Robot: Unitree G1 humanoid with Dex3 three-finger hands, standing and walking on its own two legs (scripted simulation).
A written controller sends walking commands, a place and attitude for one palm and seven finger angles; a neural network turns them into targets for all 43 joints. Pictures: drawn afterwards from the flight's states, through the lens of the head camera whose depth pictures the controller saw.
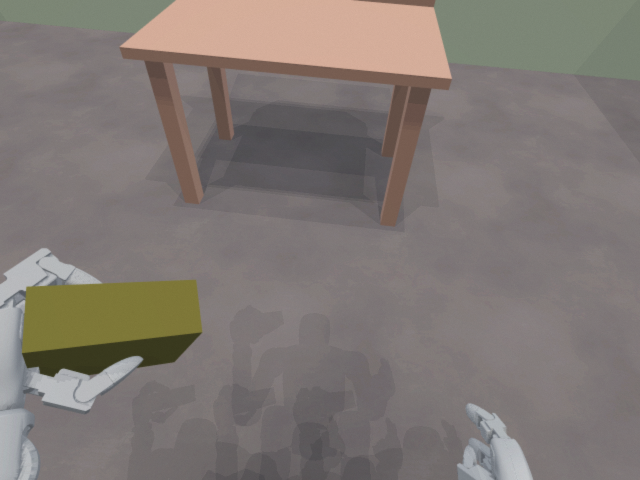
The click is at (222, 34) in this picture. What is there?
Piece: table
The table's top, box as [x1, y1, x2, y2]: [119, 0, 451, 89]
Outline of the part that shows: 119,47 123,58 441,89 448,89 451,80 433,7 355,0 176,0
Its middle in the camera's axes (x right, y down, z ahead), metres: -0.09 -0.80 +1.48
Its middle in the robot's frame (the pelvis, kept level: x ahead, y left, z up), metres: +1.64 +0.17 -0.07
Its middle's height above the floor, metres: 0.70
